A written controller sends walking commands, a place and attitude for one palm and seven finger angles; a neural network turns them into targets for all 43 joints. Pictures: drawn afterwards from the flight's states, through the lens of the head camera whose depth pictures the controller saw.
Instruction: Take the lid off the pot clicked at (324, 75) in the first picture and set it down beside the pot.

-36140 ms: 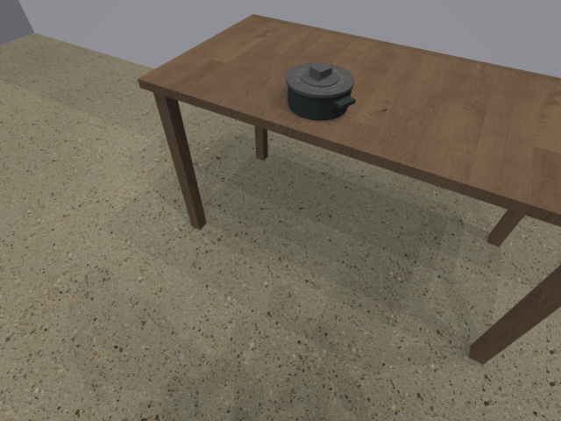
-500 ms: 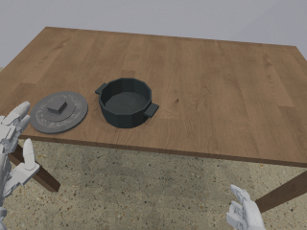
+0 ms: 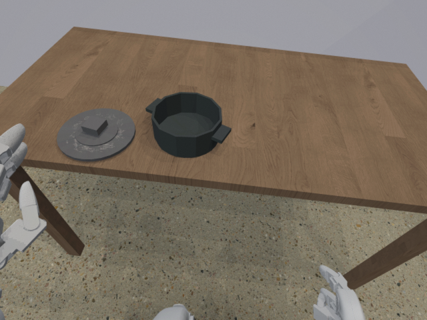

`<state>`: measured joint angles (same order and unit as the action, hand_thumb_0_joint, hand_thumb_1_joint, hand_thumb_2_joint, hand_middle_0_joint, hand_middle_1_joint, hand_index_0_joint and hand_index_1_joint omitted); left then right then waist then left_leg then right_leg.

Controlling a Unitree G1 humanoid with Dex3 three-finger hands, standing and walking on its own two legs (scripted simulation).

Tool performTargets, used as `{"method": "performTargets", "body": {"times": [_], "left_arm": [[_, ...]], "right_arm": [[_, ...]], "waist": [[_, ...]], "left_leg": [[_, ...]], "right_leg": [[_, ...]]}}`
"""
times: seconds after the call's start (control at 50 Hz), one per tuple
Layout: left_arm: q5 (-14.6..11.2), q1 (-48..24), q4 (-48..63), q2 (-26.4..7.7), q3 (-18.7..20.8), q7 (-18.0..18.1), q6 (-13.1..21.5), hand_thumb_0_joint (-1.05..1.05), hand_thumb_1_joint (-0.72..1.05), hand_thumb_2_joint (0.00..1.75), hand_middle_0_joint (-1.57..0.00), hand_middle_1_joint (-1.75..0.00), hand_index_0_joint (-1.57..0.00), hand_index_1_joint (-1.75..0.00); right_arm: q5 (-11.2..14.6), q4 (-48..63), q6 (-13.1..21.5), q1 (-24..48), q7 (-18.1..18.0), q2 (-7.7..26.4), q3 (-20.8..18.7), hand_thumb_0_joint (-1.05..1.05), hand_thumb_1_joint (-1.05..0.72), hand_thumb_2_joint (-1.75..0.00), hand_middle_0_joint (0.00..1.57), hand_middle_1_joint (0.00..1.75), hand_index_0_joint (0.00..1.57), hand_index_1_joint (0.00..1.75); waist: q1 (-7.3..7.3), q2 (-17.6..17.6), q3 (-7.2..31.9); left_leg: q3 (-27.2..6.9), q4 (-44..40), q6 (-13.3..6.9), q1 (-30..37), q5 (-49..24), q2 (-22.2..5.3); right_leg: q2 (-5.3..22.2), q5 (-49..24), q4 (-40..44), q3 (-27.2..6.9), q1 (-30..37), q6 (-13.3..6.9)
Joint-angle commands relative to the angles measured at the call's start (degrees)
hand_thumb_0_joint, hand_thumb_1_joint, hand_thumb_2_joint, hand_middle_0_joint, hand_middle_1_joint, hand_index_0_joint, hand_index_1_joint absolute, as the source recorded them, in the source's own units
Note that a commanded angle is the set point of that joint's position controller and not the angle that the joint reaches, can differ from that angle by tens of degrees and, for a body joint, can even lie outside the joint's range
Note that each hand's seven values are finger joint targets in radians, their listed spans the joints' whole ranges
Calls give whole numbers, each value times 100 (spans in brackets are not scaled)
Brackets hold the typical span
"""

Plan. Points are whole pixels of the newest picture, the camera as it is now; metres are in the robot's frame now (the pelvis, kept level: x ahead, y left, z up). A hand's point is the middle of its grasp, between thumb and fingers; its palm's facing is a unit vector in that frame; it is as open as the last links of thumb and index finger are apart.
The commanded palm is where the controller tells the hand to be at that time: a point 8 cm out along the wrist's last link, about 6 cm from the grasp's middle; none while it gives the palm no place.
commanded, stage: step back with the hand held close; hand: left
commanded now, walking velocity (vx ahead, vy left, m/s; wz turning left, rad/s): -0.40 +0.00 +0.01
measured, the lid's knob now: (94, 125) +0.53 +0.32 +0.02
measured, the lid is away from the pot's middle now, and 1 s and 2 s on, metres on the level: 0.23 0.23 0.23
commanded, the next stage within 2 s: stop stepping back and stand still in 0.54 s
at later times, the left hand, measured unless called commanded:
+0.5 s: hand out of the picture +0.15 +0.26 +0.18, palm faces +0.24 -0.91 -0.35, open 7.4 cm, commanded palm +0.06 +0.31 +0.21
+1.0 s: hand out of the picture -0.04 +0.31 +0.20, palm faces +0.35 -0.89 -0.30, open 7.4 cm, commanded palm -0.09 +0.34 +0.21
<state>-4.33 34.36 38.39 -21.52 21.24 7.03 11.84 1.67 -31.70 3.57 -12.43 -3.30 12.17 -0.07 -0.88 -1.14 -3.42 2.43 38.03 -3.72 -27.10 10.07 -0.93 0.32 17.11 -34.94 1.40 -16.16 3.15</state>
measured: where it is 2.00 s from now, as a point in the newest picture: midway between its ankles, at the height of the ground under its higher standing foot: outside the picture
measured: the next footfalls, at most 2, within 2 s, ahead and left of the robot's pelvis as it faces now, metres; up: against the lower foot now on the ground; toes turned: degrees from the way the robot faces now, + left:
right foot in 0.24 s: -0.07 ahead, -0.13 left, +0.00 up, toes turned -6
left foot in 0.42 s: +0.01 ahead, +0.10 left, +0.00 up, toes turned -2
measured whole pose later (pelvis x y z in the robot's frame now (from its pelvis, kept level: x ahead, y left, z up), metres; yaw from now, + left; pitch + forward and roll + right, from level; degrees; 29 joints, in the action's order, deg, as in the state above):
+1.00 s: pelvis -0.24 +0.07 +0.01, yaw -4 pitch +1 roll -1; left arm -3.8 32.1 36.1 -21.7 21.2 6.5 10.7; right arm 1.9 -35.0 3.1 -15.4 -3.3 11.4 -0.1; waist 1.0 4.3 6.2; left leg 0.9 52.5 -2.2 -22.8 24.5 -1.4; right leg 3.1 18.8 -33.0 4.3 -17.9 -0.3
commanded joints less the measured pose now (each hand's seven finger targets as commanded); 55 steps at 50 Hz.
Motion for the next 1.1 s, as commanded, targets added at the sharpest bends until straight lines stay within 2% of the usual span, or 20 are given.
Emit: {"method": "performTargets", "body": {"times": [0.0, 0.06, 0.18, 0.24, 0.28, 0.36, 0.4, 0.42, 0.6, 0.62, 0.64, 0.7, 0.74, 0.78, 0.8, 0.84, 0.98, 1.02, 1.06, 1.08], "left_arm": [[91, -247, 1477, -1101, 873, 130, 459, 0, 90, 90, -20, -30, -20, -30], [51, -34, 1597, -1188, 1016, 140, 489, 0, 90, 90, -20, -30, -20, -30], [-78, 305, 1454, -1033, 757, 87, 442, 0, 90, 90, -20, -30, -20, -30], [-46, -32, 1244, -1352, 774, 106, 550, 0, 90, 90, -20, -30, -20, -30], [-19, -365, 993, -1166, 637, 66, 479, 0, 90, 90, -20, -30, -20, -30], [-30, -440, 690, -941, 461, 35, 392, 0, 90, 90, -20, -30, -20, -30], [-60, -522, 1054, -1131, 695, 66, 492, 0, 90, 90, -20, -30, -20, -30], [-32, -563, 1116, -1206, 758, 57, 553, 0, 90, 90, -20, -30, -20, -30], [-98, 979, 2246, -1237, 975, 138, 243, 0, 90, 90, -20, -30, -20, -30], [685, -1133, -3907, 529, -1460, -505, -905, 0, 90, 90, -20, -30, -20, -30], [-91, -329, 2490, -1240, 984, -39, -92, 0, 90, 90, -20, -30, -20, -30], [-145, 1369, 1570, -1375, 1235, 179, 58, 0, 90, 90, -20, -30, -20, -30], [-16, 915, 1815, -1322, 1035, 156, 22, 0, 90, 90, -20, -30, -20, -30], [86, 518, 1681, -1344, 849, 127, 83, 0, 90, 90, -20, -30, -20, -30], [14, 158, 1734, -1351, 722, 130, 45, 0, 90, 90, -20, -30, -20, -30], [38, -627, 1219, -1309, 759, 43, -42, 0, 90, 90, -20, -30, -20, -30], [89, -1158, 478, -879, 318, 90, 261, 0, 90, 90, -20, -30, -20, -30], [112, -1095, 1389, -1043, 418, 204, 419, 0, 90, 90, -20, -30, -20, -30], [65, -317, 1294, -1300, 791, 171, 372, 0, 90, 90, -20, -30, -20, -30], [36, -211, 1821, -1252, 713, 164, 358, 0, 90, 90, -20, -30, -20, -30]], "right_arm": [[-19, 1184, 480, 658, -104, 753, -272, 0, -90, -90, 20, 30, 20, 30], [-116, 1071, 558, 456, -13, 609, -303, 0, -90, -90, 20, 30, 20, 30], [-142, 932, 520, 330, 59, 602, -347, 0, -90, -90, 20, 30, 20, 30], [-74, 652, 368, 170, -10, 408, -324, 0, -90, -90, 20, 30, 20, 30], [21, 691, 399, 499, -75, 498, -399, 0, -90, -90, 20, 30, 20, 30], [26, 742, 231, 805, -146, 402, -88, 0, -90, -90, 20, 30, 20, 30], [-46, 805, 303, 685, -111, 684, -268, 0, -90, -90, 20, 30, 20, 30], [-113, 723, 412, 469, 2, 586, -307, 0, -90, -90, 20, 30, 20, 30], [-56, 990, 630, 426, 213, 624, -453, 0, -90, -90, 20, 30, 20, 30], [-344, -673, 563, 481, 237, 1401, -617, 0, -90, -90, 20, 30, 20, 30], [10, 1170, 486, 528, 219, 383, -509, 0, -90, -90, 20, 30, 20, 30], [-51, 1136, 499, 190, 126, 615, -434, 0, -90, -90, 20, 30, 20, 30], [-78, 1085, 362, 418, 89, 582, -336, 0, -90, -90, 20, 30, 20, 30], [-43, 901, 307, 314, 28, 512, -366, 0, -90, -90, 20, 30, 20, 30], [-26, 880, 288, 425, 14, 608, -410, 0, -90, -90, 20, 30, 20, 30], [15, 669, 270, 453, 23, 648, -446, 0, -90, -90, 20, 30, 20, 30], [45, 613, 631, 471, -170, 521, -159, 0, -90, -90, 20, 30, 20, 30], [1, 879, 784, 346, -128, 608, -228, 0, -90, -90, 20, 30, 20, 30], [-23, 812, 869, 319, 10, 461, -271, 0, -90, -90, 20, 30, 20, 30], [-27, 877, 884, 395, 103, 529, -282, 0, -90, -90, 20, 30, 20, 30]], "waist": [[72, -1745, 537], [137, -1532, 749], [153, -959, 1451], [-58, 1365, 1427], [-44, 1644, 957], [-221, 318, 234], [-79, -1487, 565], [-31, -1402, 934], [60, -1235, 1486], [-702, -1201, 517], [153, -581, 1276], [118, -1138, 1335], [84, -1113, 1033], [-33, 660, 958], [-62, 1298, 765], [-173, 1719, 508], [-91, -425, 121], [-108, -2436, 364], [-81, -858, 668], [-59, -1053, 561]], "left_leg": [[-2086, -3083, -208, -583, 3500, -1597], [-1884, -3057, -273, -455, 2740, -1602], [-909, -2001, 290, 1096, 1376, -1002], [-103, 1190, 519, 1728, 1158, -30], [-447, 2246, 424, 1044, 1561, 3], [-131, -805, 348, 572, 200, 36], [-1649, -1682, -239, 1770, -4405, -1420], [-1938, -1499, -461, 2184, -5280, -1728], [-1304, -2575, -132, 1230, -145, -1365], [-2125, -1030, -336, 523, -2215, -1375], [-969, -2506, 41, 1543, 62, -1224], [-1097, -3067, 369, 708, 2583, -747], [-700, -2533, 555, 70, 3019, -438], [183, 807, 565, 905, 2038, 369], [-193, 2868, 462, 906, 1492, 494], [-683, 4258, 447, 335, 1238, 302], [131, -1667, 9, 1219, 1859, -70], [-2872, -2584, -701, 1914, 2394, -1618], [-3035, -2477, -1043, 1958, 1195, -1767], [-3274, -2487, -1075, 1743, 1113, -1799]], "right_leg": [[-307, 958, -1282, 75, 473, -210], [-294, 1323, -2021, -90, 306, -299], [-195, 539, 1280, 199, 644, -494], [1759, -1415, 2295, -1190, -721, -1046], [1894, -2286, 1806, -813, -882, -1170], [1083, -4150, 193, -124, 148, -554], [-20, -249, -1292, -93, -859, -207], [-213, 1662, -1706, -555, -1167, -312], [-266, 872, -1543, -172, -403, -198], [259, 888, -1981, -579, -1241, -136], [-523, 1320, -1506, 21, -418, -3], [-745, 1098, -26, 588, 731, -393], [-507, 742, 1044, 549, 1462, -522], [904, 456, 2247, -607, 26, -1042], [1857, 580, 2710, -1588, -1132, -1366], [2017, 1932, 2708, -1845, -2078, -1433], [790, 1986, 530, -177, -881, -825], [-337, 1629, -2372, 214, -2084, -385], [-57, 1092, -3159, -319, -2291, -372], [110, 999, -3096, -471, -2384, -339]]}}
